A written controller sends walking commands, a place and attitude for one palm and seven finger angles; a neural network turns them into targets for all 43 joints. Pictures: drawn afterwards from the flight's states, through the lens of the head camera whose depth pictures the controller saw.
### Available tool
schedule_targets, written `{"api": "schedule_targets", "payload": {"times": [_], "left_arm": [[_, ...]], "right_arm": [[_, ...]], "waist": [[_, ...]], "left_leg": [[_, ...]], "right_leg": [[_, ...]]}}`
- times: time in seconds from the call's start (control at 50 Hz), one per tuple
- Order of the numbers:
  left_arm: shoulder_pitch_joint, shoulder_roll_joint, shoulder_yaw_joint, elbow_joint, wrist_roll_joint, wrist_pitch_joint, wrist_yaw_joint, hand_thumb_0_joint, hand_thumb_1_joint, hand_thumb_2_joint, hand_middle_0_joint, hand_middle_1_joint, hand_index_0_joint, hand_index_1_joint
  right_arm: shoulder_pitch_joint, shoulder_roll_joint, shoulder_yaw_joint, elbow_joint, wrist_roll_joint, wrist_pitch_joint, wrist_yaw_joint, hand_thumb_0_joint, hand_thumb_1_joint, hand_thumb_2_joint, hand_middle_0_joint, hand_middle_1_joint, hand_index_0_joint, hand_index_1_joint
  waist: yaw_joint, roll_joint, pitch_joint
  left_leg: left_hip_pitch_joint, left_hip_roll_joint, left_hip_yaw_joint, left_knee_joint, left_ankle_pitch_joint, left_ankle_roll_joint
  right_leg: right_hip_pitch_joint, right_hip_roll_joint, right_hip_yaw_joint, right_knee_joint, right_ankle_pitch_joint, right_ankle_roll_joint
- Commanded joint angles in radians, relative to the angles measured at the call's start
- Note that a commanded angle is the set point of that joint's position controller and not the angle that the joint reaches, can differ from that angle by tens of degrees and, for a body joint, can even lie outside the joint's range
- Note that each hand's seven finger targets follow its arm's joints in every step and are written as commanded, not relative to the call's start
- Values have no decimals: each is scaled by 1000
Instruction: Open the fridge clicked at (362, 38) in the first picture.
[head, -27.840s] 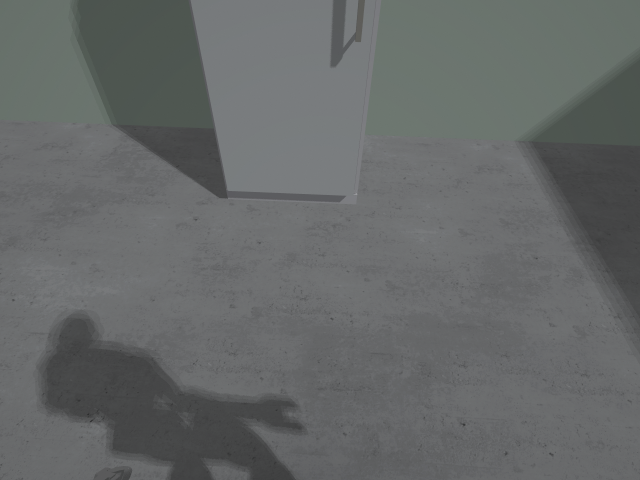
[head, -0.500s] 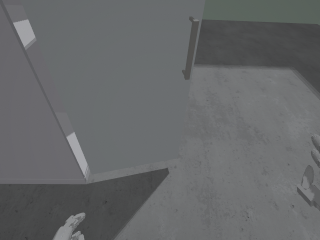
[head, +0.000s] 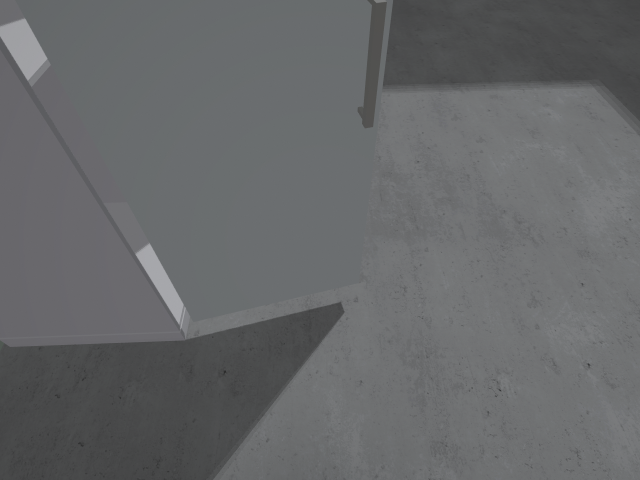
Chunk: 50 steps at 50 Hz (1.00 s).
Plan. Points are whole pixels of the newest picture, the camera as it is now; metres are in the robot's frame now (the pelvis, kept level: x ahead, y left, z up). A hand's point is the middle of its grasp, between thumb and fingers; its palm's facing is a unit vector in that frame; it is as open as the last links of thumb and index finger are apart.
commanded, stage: let the arm hang, fingers relaxed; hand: right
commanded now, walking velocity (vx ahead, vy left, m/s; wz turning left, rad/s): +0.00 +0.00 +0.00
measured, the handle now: (369, 65) +0.79 -0.04 +0.12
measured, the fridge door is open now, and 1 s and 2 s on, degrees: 77 77 77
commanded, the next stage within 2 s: look to check the result in 0.54 s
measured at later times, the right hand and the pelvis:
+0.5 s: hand out of the picture +0.04 -0.19 -0.18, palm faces -0.01 +0.98 -0.19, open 7.3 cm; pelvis +0.01 -0.02 +0.00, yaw +1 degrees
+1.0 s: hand out of the picture +0.07 -0.21 -0.17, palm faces -0.03 +0.97 -0.24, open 7.4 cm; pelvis +0.03 -0.01 +0.00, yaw +1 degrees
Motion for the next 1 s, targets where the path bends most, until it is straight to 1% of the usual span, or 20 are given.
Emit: {"api": "schedule_targets", "payload": {"times": [0.0, 0.14, 0.16, 0.22, 0.24, 0.3, 0.34, 0.4, 0.42, 0.44, 0.52, 0.56, 0.62, 0.76, 0.78, 0.82, 0.84, 0.86, 0.92, 0.98], "left_arm": [[11, 130, 27, -36, -4, -31, 10, 0, 900, 900, -200, -300, -200, -300], [11, 125, 30, -27, -7, -37, 10, 0, 900, 900, -200, -300, -200, -300], [8, 117, 28, -23, -7, -38, 10, 0, 900, 900, -200, -300, -200, -300], [1, 114, 27, -21, -7, -40, 9, 0, 900, 900, -200, -300, -200, -300], [-1, 117, 27, -24, -8, -41, 9, 0, 900, 900, -200, -300, -200, -300], [-17, 112, 26, -21, -6, -42, 8, 0, 900, 900, -200, -300, -200, -300], [-24, 118, 26, -23, -8, -44, 8, 0, 900, 900, -200, -300, -200, -300], [-39, 119, 23, -20, -8, -46, 8, 0, 900, 900, -200, -300, -200, -300], [-42, 122, 24, -20, -8, -46, 8, 0, 900, 900, -200, -300, -200, -300], [-44, 128, 24, -21, -10, -46, 7, 0, 900, 900, -200, -300, -200, -300], [-62, 138, 23, -17, -9, -47, 7, 0, 900, 900, -200, -300, -200, -300], [-65, 138, 23, -15, -10, -46, 6, 0, 900, 900, -200, -300, -200, -300], [-72, 151, 23, -12, -9, -45, 6, 0, 900, 900, -200, -300, -200, -300], [-83, 169, 22, -5, -11, -50, 7, 0, 900, 900, -200, -300, -200, -300], [-84, 169, 21, -3, -11, -50, 8, 0, 900, 900, -200, -300, -200, -300], [-94, 177, 21, -1, -10, -50, 8, 0, 900, 900, -200, -300, -200, -300], [-95, 181, 21, -4, -12, -49, 8, 0, 900, 900, -200, -300, -200, -300], [-94, 178, 20, 0, -11, -48, 8, 0, 900, 900, -200, -300, -200, -300], [-101, 187, 20, 3, -10, -49, 7, 0, 900, 900, -200, -300, -200, -300], [-107, 192, 19, 3, -10, -50, 7, 0, 900, 900, -200, -300, -200, -300]], "right_arm": [[2, -83, -16, -22, -3, -25, -4, 0, -900, -900, 200, 300, 200, 300], [18, -76, -13, -3, -5, -30, -9, 0, -900, -900, 200, 300, 200, 300], [18, -70, -14, 0, -6, -31, -10, 0, -900, -900, 200, 300, 200, 300], [15, -64, -12, 3, -6, -34, -11, 0, -900, -900, 200, 300, 200, 300], [14, -67, -11, 2, -7, -36, -12, 0, -900, -900, 200, 300, 200, 300], [6, -57, -10, 3, -8, -36, -11, 0, -900, -900, 200, 300, 200, 300], [3, -66, -11, 0, -8, -38, -13, 0, -900, -900, 200, 300, 200, 300], [-4, -60, -9, 4, -8, -40, -12, 0, -900, -900, 200, 300, 200, 300], [-9, -64, -10, 1, -7, -41, -12, 0, -900, -900, 200, 300, 200, 300], [-13, -72, -11, -1, -8, -42, -12, 0, -900, -900, 200, 300, 200, 300], [-27, -82, -11, 1, -6, -44, -10, 0, -900, -900, 200, 300, 200, 300], [-29, -82, -8, 2, -5, -45, -11, 0, -900, -900, 200, 300, 200, 300], [-40, -93, -8, 2, -4, -45, -9, 0, -900, -900, 200, 300, 200, 300], [-55, -119, -12, 3, -2, -49, -9, 0, -900, -900, 200, 300, 200, 300], [-62, -118, -12, 5, -1, -49, -10, 0, -900, -900, 200, 300, 200, 300], [-64, -124, -13, 6, -1, -48, -9, 0, -900, -900, 200, 300, 200, 300], [-63, -130, -13, 5, -1, -49, -9, 0, -900, -900, 200, 300, 200, 300], [-71, -125, -12, 7, 0, -48, -9, 0, -900, -900, 200, 300, 200, 300], [-81, -135, -12, 5, 0, -46, -8, 0, -900, -900, 200, 300, 200, 300], [-85, -140, -12, 5, 0, -48, -8, 0, -900, -900, 200, 300, 200, 300]], "waist": [[-6, -21, 1], [-9, -29, 7], [-7, -13, 7], [-5, -23, 0], [-4, -12, -4], [-4, -27, 10], [-4, -34, -1], [-1, -15, -12], [0, -27, -12], [-1, -17, -9], [2, -26, -8], [3, -2, -12], [3, -4, -5], [2, -13, -51], [2, -6, -49], [-1, -20, -40], [-1, 1, -43], [2, -12, -36], [0, -15, -30], [0, -4, -47]], "left_leg": [[14, 84, -91, -79, -144, 38], [6, 84, -84, -54, -91, 37], [7, 88, -84, -52, -79, 36], [1, 93, -88, -52, -64, 33], [3, 90, -90, -49, -56, 34], [-10, 94, -91, -51, -52, 30], [-1, 94, -92, -47, -29, 30], [-3, 101, -94, -49, -7, 27], [0, 102, -97, -55, -6, 27], [4, 101, -96, -56, -2, 27], [8, 105, -102, -66, 7, 28], [7, 107, -107, -74, 0, 28], [7, 107, -106, -78, -5, 29], [47, 115, -105, -72, 65, 31], [49, 113, -104, -72, 63, 31], [49, 114, -104, -74, 66, 32], [51, 114, -105, -76, 74, 33], [49, 115, -106, -79, 63, 32], [53, 113, -104, -80, 49, 32], [62, 117, -107, -83, 76, 33]], "right_leg": [[-53, -107, 130, -167, -173, -29], [-42, -111, 132, -171, -147, -33], [-41, -111, 131, -172, -134, -34], [-19, -107, 120, -166, -109, -30], [-14, -106, 121, -160, -96, -30], [-7, -106, 118, -168, -92, -28], [7, -108, 116, -162, -58, -28], [34, -106, 107, -155, -15, -26], [38, -106, 105, -154, -8, -25], [37, -107, 102, -150, 2, -25], [54, -106, 99, -152, 19, -22], [64, -103, 93, -147, 22, -21], [69, -104, 94, -152, 16, -21], [105, -109, 85, -138, 104, -20], [106, -111, 87, -142, 105, -19], [109, -112, 87, -145, 109, -20], [112, -111, 85, -137, 117, -20], [109, -111, 84, -143, 104, -17], [107, -114, 91, -156, 95, -18], [122, -113, 84, -148, 120, -17]]}}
